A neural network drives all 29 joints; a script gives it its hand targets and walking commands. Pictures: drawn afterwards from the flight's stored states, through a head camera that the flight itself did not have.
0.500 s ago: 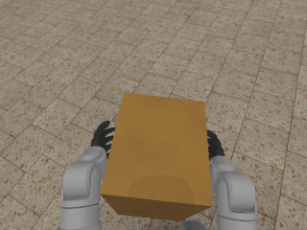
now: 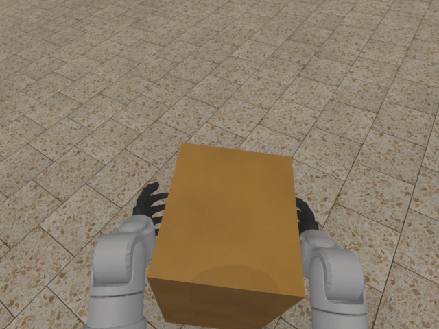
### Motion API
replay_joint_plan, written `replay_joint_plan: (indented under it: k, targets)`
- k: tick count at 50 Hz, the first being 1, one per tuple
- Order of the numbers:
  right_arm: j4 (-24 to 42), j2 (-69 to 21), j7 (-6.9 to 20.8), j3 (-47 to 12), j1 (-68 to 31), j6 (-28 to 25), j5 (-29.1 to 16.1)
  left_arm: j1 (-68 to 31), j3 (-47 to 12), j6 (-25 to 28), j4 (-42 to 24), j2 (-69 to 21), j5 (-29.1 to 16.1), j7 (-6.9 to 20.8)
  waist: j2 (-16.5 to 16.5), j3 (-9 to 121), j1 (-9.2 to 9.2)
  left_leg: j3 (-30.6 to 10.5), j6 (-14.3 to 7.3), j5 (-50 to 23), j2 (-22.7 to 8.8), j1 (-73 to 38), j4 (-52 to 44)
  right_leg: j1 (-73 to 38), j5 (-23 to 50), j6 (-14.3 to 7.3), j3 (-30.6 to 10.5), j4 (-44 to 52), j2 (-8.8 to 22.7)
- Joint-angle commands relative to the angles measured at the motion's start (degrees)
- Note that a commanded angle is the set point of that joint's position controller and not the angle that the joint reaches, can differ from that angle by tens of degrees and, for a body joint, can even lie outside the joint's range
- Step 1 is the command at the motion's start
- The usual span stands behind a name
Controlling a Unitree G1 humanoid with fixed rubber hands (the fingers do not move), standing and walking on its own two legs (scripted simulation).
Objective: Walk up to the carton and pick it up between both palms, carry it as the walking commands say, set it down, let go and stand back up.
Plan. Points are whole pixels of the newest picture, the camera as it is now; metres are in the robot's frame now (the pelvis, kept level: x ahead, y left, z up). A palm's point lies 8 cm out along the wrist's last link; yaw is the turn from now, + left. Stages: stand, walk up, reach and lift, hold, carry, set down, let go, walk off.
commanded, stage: carry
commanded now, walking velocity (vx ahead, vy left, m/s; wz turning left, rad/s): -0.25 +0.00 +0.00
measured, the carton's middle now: (222, 247) +0.27 +0.00 -0.01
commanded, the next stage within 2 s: none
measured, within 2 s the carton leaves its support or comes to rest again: neither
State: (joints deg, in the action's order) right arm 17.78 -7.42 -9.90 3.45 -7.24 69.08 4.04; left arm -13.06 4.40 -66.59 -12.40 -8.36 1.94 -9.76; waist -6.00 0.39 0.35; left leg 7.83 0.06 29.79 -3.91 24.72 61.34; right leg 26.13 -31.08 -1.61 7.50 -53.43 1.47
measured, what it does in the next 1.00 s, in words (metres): walks ahead: left foot, then right foot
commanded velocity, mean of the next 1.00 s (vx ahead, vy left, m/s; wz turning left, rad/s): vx -0.25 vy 0.00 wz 0.00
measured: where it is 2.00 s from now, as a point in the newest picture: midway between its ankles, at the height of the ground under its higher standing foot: (243, 127)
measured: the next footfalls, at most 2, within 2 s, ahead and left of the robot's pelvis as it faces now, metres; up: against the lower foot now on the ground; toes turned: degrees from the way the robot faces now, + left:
left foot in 0.22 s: +0.20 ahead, +0.08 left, +0.00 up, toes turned +9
right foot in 0.42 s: +0.39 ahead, -0.13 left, +0.00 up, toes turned -4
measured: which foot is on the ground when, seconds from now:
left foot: down 0.00-0.00, up 0.02-0.20, down 0.22-0.42, up 0.44-0.68, down 0.70-0.98, up 1.00-1.00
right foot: down 0.00-0.22, up 0.24-0.40, down 0.42-0.70, up 0.72-0.94, down 0.96-1.00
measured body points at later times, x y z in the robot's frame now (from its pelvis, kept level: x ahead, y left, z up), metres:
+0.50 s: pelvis +0.39 -0.04 -0.02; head +0.43 -0.07 +0.43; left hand +0.69 +0.08 +0.05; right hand +0.66 -0.19 +0.02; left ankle +0.20 +0.06 -0.59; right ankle +0.35 -0.12 -0.69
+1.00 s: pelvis +0.82 -0.07 +0.00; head +0.88 -0.11 +0.44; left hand +1.13 +0.02 +0.06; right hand +1.08 -0.25 +0.03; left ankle +0.66 +0.02 -0.64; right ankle +0.85 -0.16 -0.69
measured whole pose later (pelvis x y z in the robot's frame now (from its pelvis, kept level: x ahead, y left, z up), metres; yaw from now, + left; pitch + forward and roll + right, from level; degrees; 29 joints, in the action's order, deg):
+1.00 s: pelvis +0.82 -0.07 +0.00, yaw -1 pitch +5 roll -1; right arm 23.2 -7.3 -11.1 3.5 -5.6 67.4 3.4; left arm -13.3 2.4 -63.6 -14.9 -8.4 2.5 -8.1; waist -6.3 -2.5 4.0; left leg 6.8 0.1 33.8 -4.5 18.8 63.7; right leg 34.1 -21.8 -2.2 8.0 -52.7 0.5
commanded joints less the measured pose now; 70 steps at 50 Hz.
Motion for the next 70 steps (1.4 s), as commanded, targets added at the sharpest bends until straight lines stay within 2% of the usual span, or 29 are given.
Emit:
replay_joint_plan:
  k: [1, 5, 8, 9, 10, 11, 12, 15, 18, 20, 21, 22, 24, 27, 30, 33, 34, 35, 36, 41, 45, 47, 49, 54, 57, 62, 63, 65, 70]
  targets:
    - [22.0, -54.9, 15.0, -44.1, -49.5, -4.8, -27.9, -23.3, -33.1, 2.7, -10.8, -57.0, -18.7, 15.1, 23.3, 24.3, -3.47, -2.3, 2.0, 12.3, 5.7, 27.1, 14.2, -44.0, 122.5, -8.6, -24.4, 15.4, 18.1]
    - [12.6, -55.3, 16.1, -40.9, -38.2, -4.1, -26.1, -24.2, -35.9, 2.5, -15.7, -54.4, -18.0, 13.4, 15.4, 23.0, -4.66, 0.8, 1.1, 13.1, 5.3, 43.2, 9.8, -60.4, 114.8, -5.4, -20.9, 8.8, 14.1]
    - [9.3, -54.1, 16.2, -39.5, -33.4, -3.2, -24.9, -23.8, -36.8, 1.4, -16.8, -51.8, -16.9, 13.1, 6.3, 26.7, -1.27, 9.5, 2.7, -6.8, 10.8, 11.7, -19.3, -41.8, 117.6, -1.3, -7.1, 0.9, 7.6]
    - [8.8, -54.3, 16.3, -39.0, -31.1, -3.3, -23.9, -24.1, -37.0, 1.1, -17.3, -50.7, -17.2, 13.1, 2.1, 29.4, 1.84, 8.7, 1.9, -23.8, 10.1, -8.6, -27.0, -27.3, 107.1, 1.1, -4.7, -8.9, 7.7]
    - [8.1, -53.7, 16.1, -38.2, -29.2, -3.6, -22.6, -25.2, -38.6, 0.5, -18.2, -49.6, -18.5, 13.6, -8.4, 36.7, 4.48, -8.8, -7.6, -88.5, -5.0, -37.2, -24.8, -4.4, 71.9, 7.3, -1.1, -30.3, 5.3]
    - [4.4, -53.7, 16.0, -36.0, -27.3, -3.3, -20.8, -24.4, -38.7, 0.1, -15.3, -52.3, -17.9, 14.2, -25.9, 37.7, 2.88, -30.5, -19.9, -146.9, -21.2, -57.7, -16.3, 21.1, -10.3, 8.5, -4.8, -41.6, -8.2]
    - [3.0, -54.1, 15.1, -34.9, -24.5, -3.3, -20.2, -28.2, -39.9, -0.3, -17.0, -53.7, -21.3, 15.5, -26.1, 35.7, 3.51, -33.7, -21.4, -130.1, -21.7, -54.2, -20.8, 23.7, -16.8, 4.4, -10.2, -43.6, -4.3]
    - [7.3, -54.3, 13.5, -33.9, -30.0, -4.4, -17.2, -32.0, -41.2, 0.3, -16.0, -52.7, -25.4, 17.4, -1.1, 14.0, 4.83, -35.5, -13.4, -107.6, -18.2, -45.9, -19.6, 43.9, -26.2, 2.4, -13.2, -30.8, -1.7]
    - [15.1, -55.5, 12.1, -38.5, -34.7, -5.5, -19.1, -26.0, -39.2, 1.9, -13.8, -53.8, -24.6, 17.5, 8.0, 23.6, 1.81, -16.6, -3.9, -93.6, -13.0, -40.8, -12.8, 23.2, -3.5, 3.8, -3.1, 9.3, -0.3]
    - [20.9, -51.6, 12.6, -40.9, -40.1, -5.7, -21.8, -23.4, -37.2, 2.8, -13.9, -54.7, -22.6, 16.9, 15.9, 35.7, -3.83, 0.0, 1.8, -71.8, -7.4, -13.4, 12.0, -25.2, 51.7, 3.6, 5.0, 24.9, -1.8]
    - [21.5, -52.4, 13.3, -42.0, -42.4, -5.3, -22.5, -19.8, -35.0, 2.8, -10.3, -54.5, -20.2, 16.9, 33.3, 36.8, -2.41, -1.8, 4.3, 3.4, 3.6, 15.5, 24.1, -47.6, 119.0, -7.3, -20.6, 14.9, 15.3]
    - [24.3, -52.6, 14.4, -43.4, -44.9, -5.1, -24.6, -19.7, -34.4, 3.2, -11.4, -54.0, -19.2, 15.8, 40.1, 38.6, -2.62, -6.7, 2.5, 16.4, 8.2, 16.7, 31.4, -46.6, 141.6, -15.4, -32.1, 14.9, 23.0]
    - [21.7, -51.9, 16.2, -44.5, -46.1, -4.4, -27.9, -18.6, -31.4, 3.4, -11.5, -55.1, -15.3, 14.3, 21.4, 24.1, -3.83, -7.7, 2.2, 13.4, 5.8, 21.8, 30.4, -36.5, 113.2, -14.0, -30.3, 17.6, 19.8]
    - [16.2, -54.4, 16.9, -42.2, -40.1, -5.0, -27.8, -22.3, -35.7, 3.8, -16.6, -55.9, -16.5, 12.8, 12.1, 18.8, -5.70, -6.2, 0.8, 22.7, 5.2, 49.0, 29.5, -55.1, 110.2, -8.8, -30.2, 9.8, 15.9]
    - [13.6, -53.5, 16.3, -40.2, -33.9, -4.9, -25.7, -20.8, -38.4, 3.1, -19.2, -53.6, -17.5, 12.8, 7.9, 22.7, -5.09, -0.3, 0.8, 16.1, 6.0, 44.0, 10.3, -57.8, 107.5, -5.7, -20.4, 9.9, 11.1]
    - [13.1, -52.4, 15.3, -38.5, -30.1, -4.9, -23.2, -25.3, -39.1, 1.8, -23.1, -50.4, -20.1, 13.5, 3.4, 30.1, 0.87, 10.2, 2.9, -26.6, 11.9, -6.9, -25.9, -28.5, 99.9, -0.3, -4.7, -4.5, 4.8]
    - [10.7, -52.2, 15.1, -36.5, -27.9, -5.0, -21.0, -26.0, -39.4, 1.0, -21.3, -49.4, -20.8, 14.0, -3.2, 36.5, 4.29, -1.4, -4.3, -70.7, 1.9, -31.7, -29.2, -12.3, 73.5, 5.0, -1.4, -22.3, 4.1]
    - [7.6, -51.8, 14.8, -34.2, -26.0, -4.9, -18.4, -25.2, -40.3, 0.9, -18.5, -51.8, -20.7, 14.7, -19.6, 40.4, 3.04, -32.8, -20.0, -136.5, -21.5, -50.8, -19.6, 11.3, -1.4, 9.1, -4.1, -40.9, -8.2]
    - [8.1, -51.2, 14.2, -33.3, -27.0, -4.8, -17.8, -25.8, -40.4, 0.4, -17.2, -52.9, -22.7, 16.2, -16.6, 42.9, 2.26, -37.4, -23.0, -140.0, -22.7, -50.5, -20.6, 8.9, -10.5, 5.4, -11.4, -42.9, -6.8]
    - [9.9, -53.7, 12.1, -33.5, -28.6, -6.3, -15.4, -25.9, -40.5, 1.0, -12.1, -54.0, -25.5, 18.9, 4.5, 20.9, 4.41, -35.7, -16.8, -105.2, -20.4, -46.7, -19.7, 39.1, -20.5, 3.4, -14.5, -31.3, -1.0]
    - [20.7, -52.5, 12.2, -41.2, -38.4, -6.6, -21.1, -21.1, -37.9, 3.4, -13.7, -53.8, -22.9, 17.0, 9.0, 30.0, 1.18, -12.1, -4.9, -88.1, -10.4, -32.8, -15.9, 8.4, 8.9, 5.5, 0.9, 12.0, -2.5]
    - [19.3, -52.5, 14.0, -42.2, -38.7, -5.3, -22.7, -17.1, -34.7, 3.1, -11.4, -54.3, -18.2, 16.2, 11.3, 35.5, -2.38, -1.5, 0.2, -61.3, -5.2, -10.5, -1.3, -25.6, 48.4, 2.7, 2.7, 26.9, -1.5]
    - [24.4, -52.5, 15.9, -44.9, -44.5, -5.1, -26.8, -17.2, -35.5, 4.2, -13.3, -54.1, -16.6, 14.6, 34.0, 40.4, -3.16, -3.1, 3.4, 13.9, 7.9, 16.2, 28.6, -50.3, 138.6, -17.7, -28.0, 15.5, 25.2]
    - [13.5, -53.7, 18.2, -43.1, -37.7, -3.9, -29.0, -18.5, -34.3, 3.6, -17.4, -54.1, -13.0, 11.9, 9.7, 23.6, -4.78, -5.7, 1.0, 15.9, 4.9, 43.4, 32.3, -54.1, 107.8, -7.5, -25.9, 13.2, 17.7]
    - [10.8, -53.6, 17.4, -41.1, -33.0, -3.6, -26.3, -20.5, -38.0, 2.6, -19.5, -53.1, -15.5, 12.3, 6.7, 24.7, -4.77, -2.1, 1.3, 16.1, 5.2, 45.6, 20.6, -58.1, 103.5, -4.7, -19.7, 13.2, 13.2]
    - [12.1, -53.0, 15.0, -39.2, -32.6, -3.4, -21.8, -24.9, -37.5, -0.3, -20.0, -50.2, -20.1, 15.2, 10.9, 26.9, -0.27, 10.4, 2.0, -24.1, 12.6, -1.8, -22.1, -29.4, 103.6, -0.8, -3.5, 4.9, 6.0]
    - [9.5, -53.4, 14.6, -37.6, -29.5, -3.2, -19.6, -24.9, -37.5, -1.1, -19.1, -49.9, -21.3, 15.9, 11.1, 30.1, 1.95, 6.7, -1.2, -42.1, 8.5, -16.1, -29.3, -22.0, 90.8, 2.6, -1.3, -3.7, 6.5]
    - [5.8, -51.8, 13.7, -33.2, -27.7, -3.0, -15.6, -24.6, -38.6, -1.9, -14.0, -51.8, -22.4, 17.8, -11.8, 39.0, 3.37, -32.0, -23.2, -136.6, -24.4, -49.5, -22.8, 10.2, -10.0, 8.7, -4.5, -36.5, -9.1]
    - [4.5, -55.8, 13.2, -32.1, -32.6, -4.0, -15.3, -30.6, -40.6, -1.4, -10.9, -55.0, -26.3, 20.0, 7.1, 28.1, 2.03, -28.6, -19.8, -88.0, -20.9, -29.8, -25.9, 13.0, -10.1, 4.3, -15.0, -26.0, 3.2]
